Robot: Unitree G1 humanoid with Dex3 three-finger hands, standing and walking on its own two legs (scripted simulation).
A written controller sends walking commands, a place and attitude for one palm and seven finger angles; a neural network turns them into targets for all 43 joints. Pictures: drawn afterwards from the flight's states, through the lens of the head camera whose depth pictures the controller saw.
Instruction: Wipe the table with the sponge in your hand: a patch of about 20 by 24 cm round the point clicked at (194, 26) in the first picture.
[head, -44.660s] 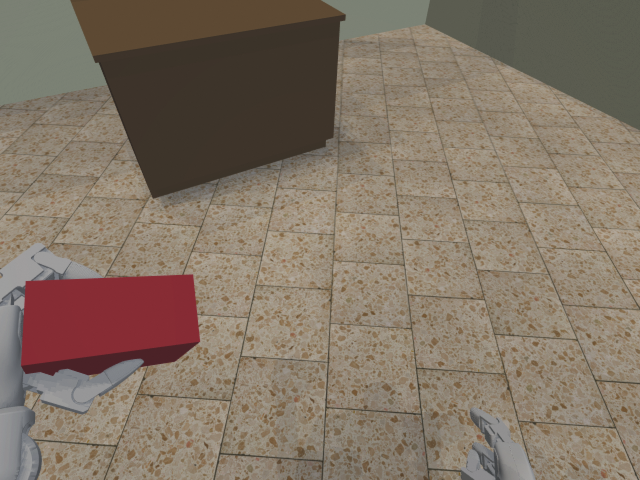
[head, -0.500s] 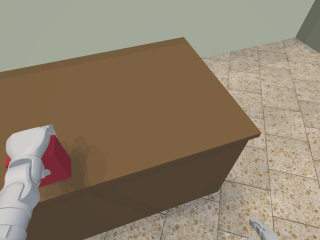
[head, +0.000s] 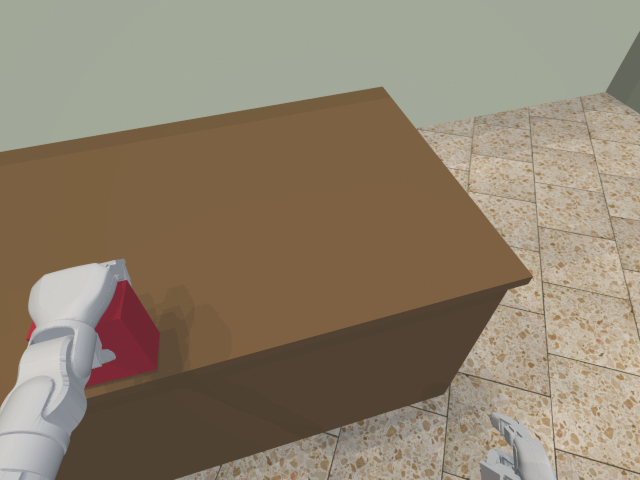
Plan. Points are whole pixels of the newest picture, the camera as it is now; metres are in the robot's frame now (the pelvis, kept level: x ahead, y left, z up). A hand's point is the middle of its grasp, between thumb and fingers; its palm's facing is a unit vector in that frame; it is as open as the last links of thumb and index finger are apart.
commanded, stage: lift the sponge slowly off the table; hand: left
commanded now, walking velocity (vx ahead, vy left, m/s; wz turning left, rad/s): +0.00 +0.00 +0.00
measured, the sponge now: (109, 344) +0.27 +0.34 -0.02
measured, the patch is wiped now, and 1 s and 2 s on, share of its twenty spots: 1.00 1.00 1.00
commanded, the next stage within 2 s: bring the sponge back beside the body in 1.30 s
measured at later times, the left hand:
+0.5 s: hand (95, 291) +0.29 +0.33 +0.07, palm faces -0.04 -0.04 -1.00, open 10.0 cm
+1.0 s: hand (83, 275) +0.29 +0.33 +0.11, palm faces +0.00 -0.03 -1.00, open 10.0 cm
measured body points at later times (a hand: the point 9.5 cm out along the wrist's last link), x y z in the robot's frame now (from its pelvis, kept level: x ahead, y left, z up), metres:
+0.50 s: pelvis +0.00 +0.00 +0.01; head +0.01 -0.02 +0.46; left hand +0.29 +0.33 +0.13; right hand +0.18 -0.23 -0.11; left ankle -0.03 +0.07 -0.74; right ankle +0.00 -0.11 -0.74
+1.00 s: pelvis +0.00 -0.01 +0.01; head +0.01 -0.04 +0.46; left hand +0.29 +0.32 +0.16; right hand +0.21 -0.23 -0.10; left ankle -0.03 +0.07 -0.74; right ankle +0.00 -0.11 -0.74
